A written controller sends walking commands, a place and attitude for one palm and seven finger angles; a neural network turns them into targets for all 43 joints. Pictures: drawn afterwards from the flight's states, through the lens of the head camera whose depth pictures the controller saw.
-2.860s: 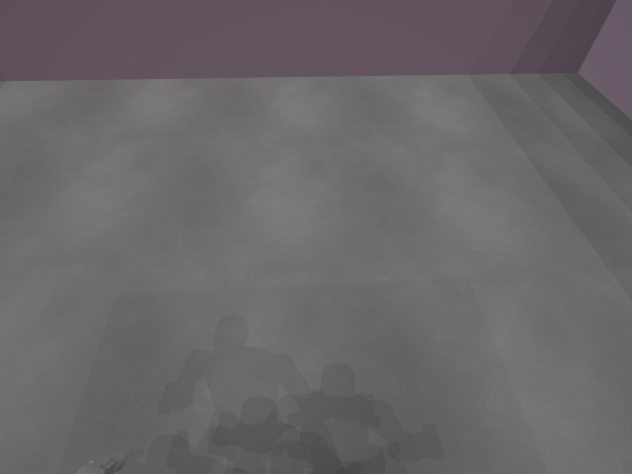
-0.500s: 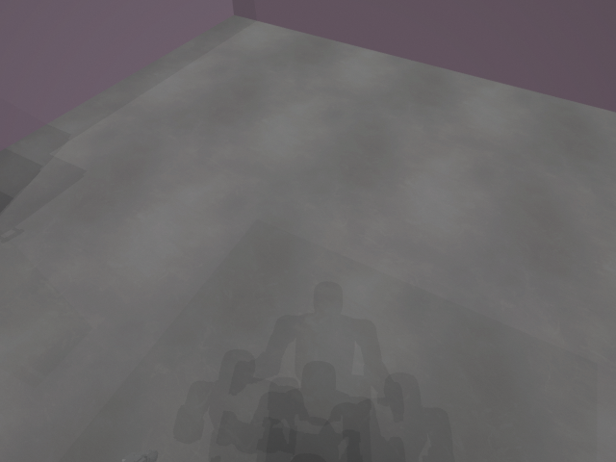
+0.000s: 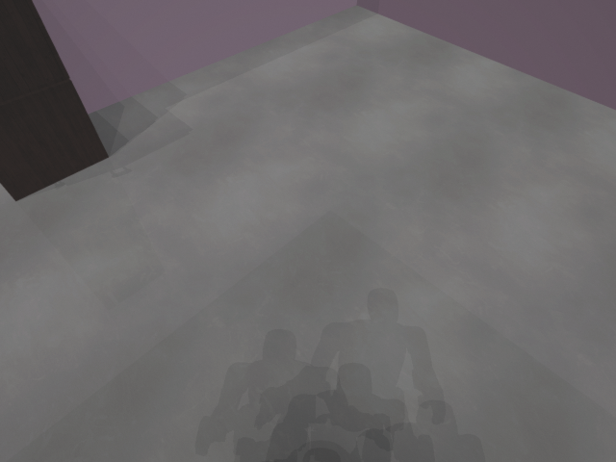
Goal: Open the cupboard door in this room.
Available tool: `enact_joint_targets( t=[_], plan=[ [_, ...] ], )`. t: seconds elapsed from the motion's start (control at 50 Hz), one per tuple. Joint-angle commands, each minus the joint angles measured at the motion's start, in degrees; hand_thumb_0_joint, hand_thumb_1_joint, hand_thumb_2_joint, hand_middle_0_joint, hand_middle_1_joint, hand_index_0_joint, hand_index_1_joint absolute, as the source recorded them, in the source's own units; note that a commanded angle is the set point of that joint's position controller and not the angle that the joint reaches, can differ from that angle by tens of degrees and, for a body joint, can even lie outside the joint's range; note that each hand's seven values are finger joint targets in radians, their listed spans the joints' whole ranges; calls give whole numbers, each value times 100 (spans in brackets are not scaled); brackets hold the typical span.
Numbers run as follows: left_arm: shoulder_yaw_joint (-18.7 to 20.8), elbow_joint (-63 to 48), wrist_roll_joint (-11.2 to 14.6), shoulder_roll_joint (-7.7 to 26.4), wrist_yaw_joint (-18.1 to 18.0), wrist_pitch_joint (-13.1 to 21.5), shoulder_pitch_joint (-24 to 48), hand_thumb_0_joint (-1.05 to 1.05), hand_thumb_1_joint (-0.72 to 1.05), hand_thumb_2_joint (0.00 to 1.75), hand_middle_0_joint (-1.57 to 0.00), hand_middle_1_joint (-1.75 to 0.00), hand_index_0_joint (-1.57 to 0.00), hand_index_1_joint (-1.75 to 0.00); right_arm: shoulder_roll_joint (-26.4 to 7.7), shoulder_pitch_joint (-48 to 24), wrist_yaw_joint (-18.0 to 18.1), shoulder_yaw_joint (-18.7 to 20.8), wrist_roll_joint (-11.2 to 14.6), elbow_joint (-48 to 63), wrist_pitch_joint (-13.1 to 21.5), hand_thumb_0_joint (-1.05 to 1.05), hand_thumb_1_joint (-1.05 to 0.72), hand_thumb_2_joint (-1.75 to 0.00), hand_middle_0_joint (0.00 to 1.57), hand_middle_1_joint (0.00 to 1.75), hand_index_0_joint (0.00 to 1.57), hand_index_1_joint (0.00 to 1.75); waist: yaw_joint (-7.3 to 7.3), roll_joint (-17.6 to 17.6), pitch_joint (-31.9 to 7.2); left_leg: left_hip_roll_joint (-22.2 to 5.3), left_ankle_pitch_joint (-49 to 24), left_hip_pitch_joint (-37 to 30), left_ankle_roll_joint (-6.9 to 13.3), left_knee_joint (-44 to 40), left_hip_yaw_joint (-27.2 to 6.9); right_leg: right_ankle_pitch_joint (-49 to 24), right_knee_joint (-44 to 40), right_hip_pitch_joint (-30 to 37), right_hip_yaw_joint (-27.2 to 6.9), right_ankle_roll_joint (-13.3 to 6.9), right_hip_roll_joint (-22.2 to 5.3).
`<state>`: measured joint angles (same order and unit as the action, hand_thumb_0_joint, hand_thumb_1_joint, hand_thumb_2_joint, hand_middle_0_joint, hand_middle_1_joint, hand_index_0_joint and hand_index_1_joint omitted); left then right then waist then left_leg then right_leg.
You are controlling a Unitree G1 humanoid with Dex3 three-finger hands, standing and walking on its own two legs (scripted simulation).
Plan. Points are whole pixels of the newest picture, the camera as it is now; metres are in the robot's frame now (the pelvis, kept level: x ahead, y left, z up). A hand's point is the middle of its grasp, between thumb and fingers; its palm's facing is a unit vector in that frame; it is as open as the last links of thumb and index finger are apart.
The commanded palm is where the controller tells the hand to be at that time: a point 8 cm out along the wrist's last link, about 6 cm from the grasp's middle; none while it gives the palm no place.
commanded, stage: turn or walk to find it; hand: left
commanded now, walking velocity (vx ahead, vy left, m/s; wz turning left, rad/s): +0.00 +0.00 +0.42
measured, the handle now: out of the picture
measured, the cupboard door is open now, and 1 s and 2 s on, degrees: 0 0 0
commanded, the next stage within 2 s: stand and wait in 0.96 s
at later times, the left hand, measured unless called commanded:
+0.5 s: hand out of the picture +0.05 +0.22 -0.14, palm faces +0.19 -0.94 -0.27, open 7.4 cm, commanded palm none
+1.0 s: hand out of the picture -0.11 +0.23 -0.18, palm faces +0.43 -0.87 -0.24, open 7.4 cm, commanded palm none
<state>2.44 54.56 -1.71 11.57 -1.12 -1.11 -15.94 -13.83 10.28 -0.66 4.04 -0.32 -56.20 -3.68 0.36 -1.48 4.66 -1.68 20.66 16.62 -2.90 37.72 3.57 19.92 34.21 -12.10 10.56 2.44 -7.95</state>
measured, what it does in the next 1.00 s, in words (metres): steps on the spot, turning left: left foot, then right foot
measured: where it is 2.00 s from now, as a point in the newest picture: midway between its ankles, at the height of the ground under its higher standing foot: outside the picture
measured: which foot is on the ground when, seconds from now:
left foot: up 0.00-0.00, down 0.02-0.50, up 0.52-0.88, down 0.90-1.00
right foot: down 0.00-0.02, up 0.04-0.48, down 0.50-0.90, up 0.92-1.00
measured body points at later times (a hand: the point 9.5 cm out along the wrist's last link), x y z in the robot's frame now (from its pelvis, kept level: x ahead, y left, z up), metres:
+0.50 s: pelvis -0.02 +0.00 +0.00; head +0.00 -0.01 +0.45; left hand +0.04 +0.26 -0.12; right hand +0.07 -0.24 -0.15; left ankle +0.00 +0.11 -0.73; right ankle -0.01 -0.12 -0.73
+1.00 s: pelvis -0.05 +0.03 +0.00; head -0.03 +0.06 +0.45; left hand -0.13 +0.28 -0.16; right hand +0.13 -0.18 -0.13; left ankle -0.09 +0.12 -0.73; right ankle -0.03 -0.11 -0.68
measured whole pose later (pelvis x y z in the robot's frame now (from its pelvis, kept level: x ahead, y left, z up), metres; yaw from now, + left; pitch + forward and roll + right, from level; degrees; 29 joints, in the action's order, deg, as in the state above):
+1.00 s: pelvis -0.05 +0.03 +0.00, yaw +23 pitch +0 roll +0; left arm 3.8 56.7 -1.1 14.5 -1.2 -4.0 -14.4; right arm -11.7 9.3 -0.1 3.1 -0.9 -54.9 -1.3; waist 0.6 -3.1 4.1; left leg -0.6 18.7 15.4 1.7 34.3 3.5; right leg 29.9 56.8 -22.6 4.9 3.8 -6.6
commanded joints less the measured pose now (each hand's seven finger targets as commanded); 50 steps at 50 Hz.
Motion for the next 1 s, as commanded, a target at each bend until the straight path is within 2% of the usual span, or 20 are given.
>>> enact_joint_targets(
  t=[0.0, 0.02, 0.08, 0.14, 0.28, 0.42, 0.44, 0.46, 0.48, 0.5, 0.52, 0.56, 0.6, 0.76, 0.8, 0.84, 0.86, 0.88, 0.9, 0.98],
  plan=[
    [200, -604, 90, 599, -21, -12, -136, 0, 90, 90, -20, -30, -20, -30, -1402, 692, 28, 256, -70, 372, 290, 0, -90, -90, 20, 30, 20, 30, -293, 1927, -930, -2123, -4139, -1918, 1197, -1718, -2393, 1667, 2024, -1982, -131, 214, 129],
    [161, -651, 41, 691, -90, -102, 296, 0, 90, 90, -20, -30, -20, -30, -1406, 949, 79, 271, -63, 246, 281, 0, -90, -90, 20, 30, 20, 30, -514, 1614, -925, -2165, -3544, -1300, 1465, -1792, -2303, 1842, 2706, -1702, -685, 132, 131],
    [231, -445, 57, 696, 3, -87, 416, 0, 90, 90, -20, -30, -20, -30, -956, 99, 179, 111, -92, 438, 311, 0, -90, -90, 20, 30, 20, 30, -155, 1100, -356, -1415, -2736, -725, 1266, -1912, -1749, 685, 3092, -1898, -984, 140, 78],
    [218, -328, 70, 676, 35, -90, 189, 0, 90, 90, -20, -30, -20, -30, -882, 26, 185, 92, -68, 522, 356, 0, -90, -90, 20, 30, 20, 30, -97, 906, -601, -1170, -3000, -877, 1231, -1891, -1463, 420, 2720, -1637, -922, 212, 171],
    [195, -545, 81, 594, 2, -100, 527, 0, 90, 90, -20, -30, -20, -30, -937, 240, 154, 170, -100, 516, 287, 0, -90, -90, 20, 30, 20, 30, -237, 845, -543, -1173, -2332, -848, 1355, -1987, -2035, 516, 1751, -1433, -941, 225, 380],
    [198, -572, 117, 593, -51, -12, 99, 0, 90, 90, -20, -30, -20, -30, -911, 70, 92, 228, -102, 602, 209, 0, -90, -90, 20, 30, 20, 30, 12, 922, -601, -828, -1839, 93, 1125, -1670, -2350, -165, -174, 34, -880, 69, 656],
    [218, -541, 113, 643, -68, 31, -69, 0, 90, 90, -20, -30, -20, -30, -818, 65, 80, 212, -78, 633, 209, 0, -90, -90, 20, 30, 20, 30, 111, 640, -679, -625, -1580, 388, 937, -1419, -2258, -609, -979, 567, -894, 36, 568],
    [272, -554, 58, 951, -102, 93, -175, 0, 90, 90, -20, -30, -20, -30, -559, 159, 48, 189, -27, 665, 212, 0, -90, -90, 20, 30, 20, 30, 156, -113, -816, -185, -827, 1068, 607, -624, -1820, -421, -1682, 1222, -1661, -186, -203],
    [365, -612, -18, 1417, -122, 121, -145, 0, 90, 90, -20, -30, -20, -30, -230, 172, 31, 133, -24, 834, 219, 0, -90, -90, 20, 30, 20, 30, 174, -1580, -605, 638, 686, 1887, 182, 668, -705, -492, -2077, 1217, -3063, -817, -1623],
    [343, -722, 40, 1411, -122, 96, -6, 0, 90, 90, -20, -30, -20, -30, -522, 52, 47, 218, -112, 814, 153, 0, -90, -90, 20, 30, 20, 30, 213, -1210, -567, 439, 1085, 1682, 177, 1756, -848, -609, -2129, 423, -2990, -1148, -1928],
    [365, -762, 46, 1285, -150, 91, 286, 0, 90, 90, -20, -30, -20, -30, -530, 43, 32, 246, -104, 773, 78, 0, -90, -90, 20, 30, 20, 30, 62, -1202, -439, 335, 943, 1593, 184, 2405, -898, -491, -2144, 17, -2839, -1158, -1703],
    [219, -810, 49, 937, -104, 118, 762, 0, 90, 90, -20, -30, -20, -30, -461, 294, -42, 242, -116, 493, 22, 0, -90, -90, 20, 30, 20, 30, -222, -663, -29, 158, 168, 1527, 101, 3107, -721, -741, -1939, -333, -1740, -912, -1027],
    [189, -766, 43, 848, -98, 152, 640, 0, 90, 90, -20, -30, -20, -30, -400, 414, -57, 208, -105, 390, 18, 0, -90, -90, 20, 30, 20, 30, -187, -808, -99, 94, -40, 1465, -2, 3136, -539, -1098, -1830, -211, -1337, -855, -883],
    [321, -352, -21, 1229, -86, 117, -154, 0, 90, 90, -20, -30, -20, -30, -210, -236, -31, 48, -24, 498, 118, 0, -90, -90, 20, 30, 20, 30, 253, -1081, -435, 68, 640, 826, -46, 814, 20, -3022, -1140, 700, -1049, -1048, -1159],
    [340, -292, -13, 1287, -83, 97, -120, 0, 90, 90, -20, -30, -20, -30, -235, -60, -6, 28, -7, 441, 162, 0, -90, -90, 20, 30, 20, 30, 156, -1129, -595, 125, 357, 418, -1, 113, 176, -3395, -812, 727, -899, -917, -1145],
    [336, -290, 52, 1203, -72, 47, 14, 0, 90, 90, -20, -30, -20, -30, -393, 338, 1, 50, -26, 343, 222, 0, -90, -90, 20, 30, 20, 30, -101, -751, -722, 57, -809, -596, 100, -1216, 141, -2818, -165, 176, -511, -489, -973],
    [310, -387, 100, 980, -46, 1, -60, 0, 90, 90, -20, -30, -20, -30, -814, 537, 6, 134, -62, 327, 289, 0, -90, -90, 20, 30, 20, 30, -195, 360, -943, -711, -1911, -1433, 389, -1614, -804, -1542, 715, -707, -177, -127, -542],
    [206, -592, 108, 582, -12, -19, 16, 0, 90, 90, -20, -30, -20, -30, -1340, 775, 29, 243, -81, 328, 305, 0, -90, -90, 20, 30, 20, 30, -291, 1937, -880, -2044, -3960, -1808, 1095, -1757, -2376, 1475, 1811, -1952, -85, 231, 91],
    [165, -636, 49, 669, -70, -92, 455, 0, 90, 90, -20, -30, -20, -30, -1337, 1001, 86, 265, -81, 186, 293, 0, -90, -90, 20, 30, 20, 30, -514, 1613, -931, -2108, -3582, -1355, 1393, -1842, -2361, 1734, 2568, -1782, -645, 150, 133],
    [174, -330, 78, 599, 22, -55, 385, 0, 90, 90, -20, -30, -20, -30, -827, 157, 201, 65, -91, 365, 357, 0, -90, -90, 20, 30, 20, 30, -119, 993, -533, -1277, -3570, -975, 1209, -1749, -1417, 591, 2836, -1775, -908, 158, 142]
  ],
)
